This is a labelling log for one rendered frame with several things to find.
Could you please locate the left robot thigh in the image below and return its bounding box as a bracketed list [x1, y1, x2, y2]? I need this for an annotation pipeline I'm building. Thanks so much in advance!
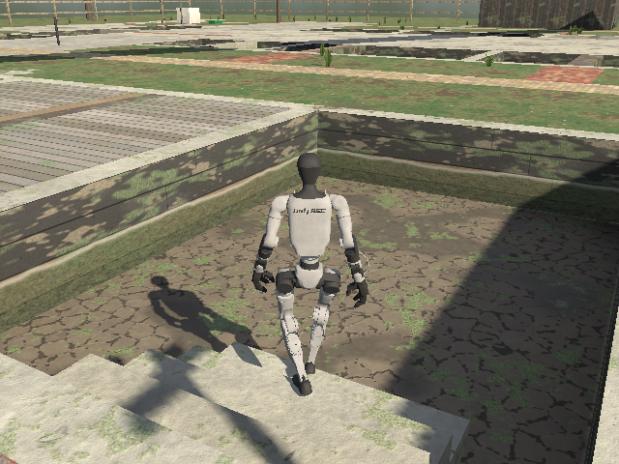
[276, 269, 299, 334]

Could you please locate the robot left upper arm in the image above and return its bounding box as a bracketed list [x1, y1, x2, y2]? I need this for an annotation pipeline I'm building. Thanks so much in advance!
[263, 194, 289, 248]

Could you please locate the humanoid robot head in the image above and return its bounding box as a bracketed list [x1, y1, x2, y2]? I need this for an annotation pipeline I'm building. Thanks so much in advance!
[293, 153, 326, 199]

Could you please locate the robot left forearm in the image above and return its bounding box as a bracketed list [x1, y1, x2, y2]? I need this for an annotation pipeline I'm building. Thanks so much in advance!
[253, 233, 273, 273]

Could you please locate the robot right upper arm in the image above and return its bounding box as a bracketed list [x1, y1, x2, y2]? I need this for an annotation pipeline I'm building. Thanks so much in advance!
[330, 194, 354, 249]

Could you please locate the right robot hand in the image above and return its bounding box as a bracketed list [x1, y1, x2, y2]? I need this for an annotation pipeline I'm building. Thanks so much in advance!
[346, 279, 368, 308]

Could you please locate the robot right forearm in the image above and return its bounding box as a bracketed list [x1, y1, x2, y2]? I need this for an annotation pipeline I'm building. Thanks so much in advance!
[344, 234, 365, 283]

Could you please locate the left robot hand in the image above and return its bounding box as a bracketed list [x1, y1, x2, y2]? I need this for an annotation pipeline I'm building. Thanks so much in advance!
[251, 271, 275, 293]

